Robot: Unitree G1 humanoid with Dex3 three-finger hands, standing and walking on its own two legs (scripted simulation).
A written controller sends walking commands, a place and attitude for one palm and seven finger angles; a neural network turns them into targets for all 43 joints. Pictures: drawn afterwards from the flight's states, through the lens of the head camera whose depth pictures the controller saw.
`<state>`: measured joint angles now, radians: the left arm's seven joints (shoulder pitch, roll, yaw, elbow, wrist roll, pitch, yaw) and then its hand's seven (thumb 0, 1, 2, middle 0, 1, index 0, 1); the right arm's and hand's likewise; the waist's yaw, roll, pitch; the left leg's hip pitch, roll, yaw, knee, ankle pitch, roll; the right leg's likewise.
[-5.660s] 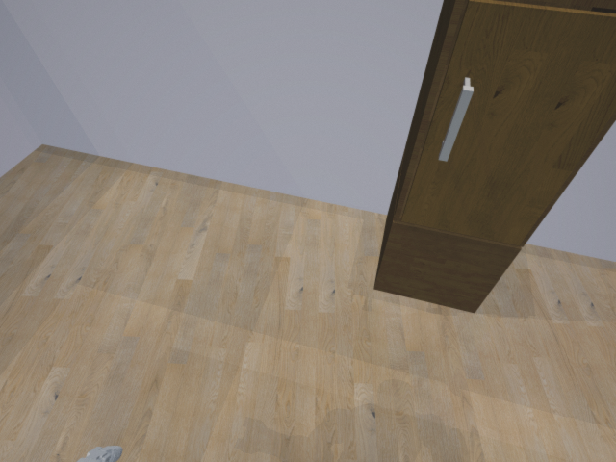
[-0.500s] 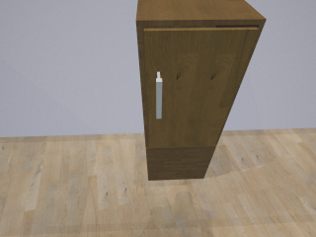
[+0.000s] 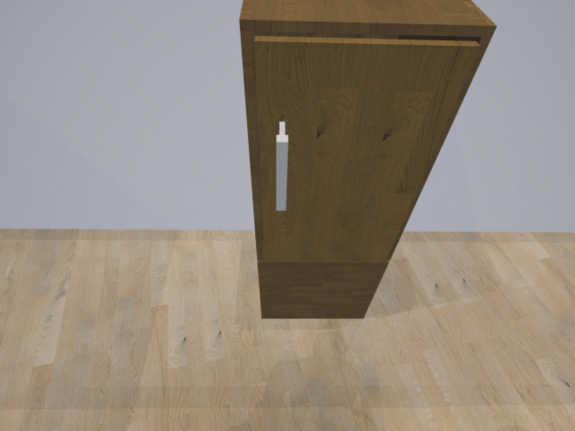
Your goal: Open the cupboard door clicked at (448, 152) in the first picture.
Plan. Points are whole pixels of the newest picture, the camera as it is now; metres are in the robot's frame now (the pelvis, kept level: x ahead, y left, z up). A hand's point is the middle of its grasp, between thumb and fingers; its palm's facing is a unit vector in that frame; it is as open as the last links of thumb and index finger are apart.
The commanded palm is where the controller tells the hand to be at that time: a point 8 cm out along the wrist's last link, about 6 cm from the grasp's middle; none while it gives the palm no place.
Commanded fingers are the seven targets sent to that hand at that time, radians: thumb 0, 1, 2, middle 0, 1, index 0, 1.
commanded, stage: shuffle to correct the standing spot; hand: left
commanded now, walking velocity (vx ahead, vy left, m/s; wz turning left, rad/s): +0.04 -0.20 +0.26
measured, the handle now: (281, 168) +0.56 +0.04 +0.03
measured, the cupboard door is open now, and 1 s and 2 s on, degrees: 0 0 0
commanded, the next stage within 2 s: come to a stop and stand still in 0.68 s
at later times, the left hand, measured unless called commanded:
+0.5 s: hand out of the picture +0.05 +0.12 -0.17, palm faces +0.07 -0.98 -0.16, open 7.3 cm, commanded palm none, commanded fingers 0.00 0.90 0.90 -0.20 -0.30 -0.20 -0.30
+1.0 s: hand out of the picture +0.08 +0.00 -0.18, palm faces +0.09 -0.98 -0.17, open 7.2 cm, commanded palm none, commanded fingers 0.00 0.90 0.90 -0.20 -0.30 -0.20 -0.30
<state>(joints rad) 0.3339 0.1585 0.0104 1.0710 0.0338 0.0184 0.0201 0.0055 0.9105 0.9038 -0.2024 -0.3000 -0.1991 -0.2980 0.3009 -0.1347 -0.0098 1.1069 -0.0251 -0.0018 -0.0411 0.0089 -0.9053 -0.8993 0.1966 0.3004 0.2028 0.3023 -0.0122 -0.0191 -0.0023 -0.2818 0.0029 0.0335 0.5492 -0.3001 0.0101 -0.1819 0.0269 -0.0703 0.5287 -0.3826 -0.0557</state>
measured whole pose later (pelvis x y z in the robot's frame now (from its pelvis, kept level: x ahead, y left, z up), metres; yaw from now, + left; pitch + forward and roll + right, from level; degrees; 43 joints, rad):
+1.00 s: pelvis +0.06 -0.18 +0.00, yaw +3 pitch +1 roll +0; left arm 0.23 0.18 0.04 1.02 0.02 0.05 0.02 0.01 0.95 0.90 -0.20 -0.30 -0.20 -0.30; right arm 0.23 -0.14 -0.02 1.02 -0.03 0.00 -0.05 0.01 -0.92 -0.90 0.20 0.30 0.20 0.30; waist 0.00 -0.05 0.05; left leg -0.25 0.02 0.12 0.54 -0.30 0.03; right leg -0.36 -0.03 -0.04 0.80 -0.42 0.01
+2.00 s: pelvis +0.04 -0.20 +0.00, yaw +4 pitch -1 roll +0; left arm 0.27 0.15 -0.01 1.09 0.02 -0.02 0.05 0.01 0.93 0.90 -0.21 -0.30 -0.20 -0.30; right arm 0.31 -0.14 0.01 1.08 -0.02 -0.01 -0.03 0.01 -0.91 -0.90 0.19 0.30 0.20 0.30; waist -0.03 0.03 0.00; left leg -0.20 0.03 0.03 0.53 -0.31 -0.01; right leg -0.19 0.04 -0.05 0.52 -0.31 -0.06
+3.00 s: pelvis +0.01 -0.19 -0.08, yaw +6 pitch +12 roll -1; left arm 0.50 0.20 0.11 -0.01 -0.22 -0.40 -0.22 0.02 0.50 0.73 -0.24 -0.56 -0.23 -0.56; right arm 0.15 -0.24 -0.03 0.42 0.01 -0.20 -0.03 0.02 -0.90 -0.90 0.19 0.30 0.20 0.30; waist 0.03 -0.02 -0.14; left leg -0.83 0.01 -0.01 1.15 -0.52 0.01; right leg -0.80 0.01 -0.10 1.12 -0.53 -0.05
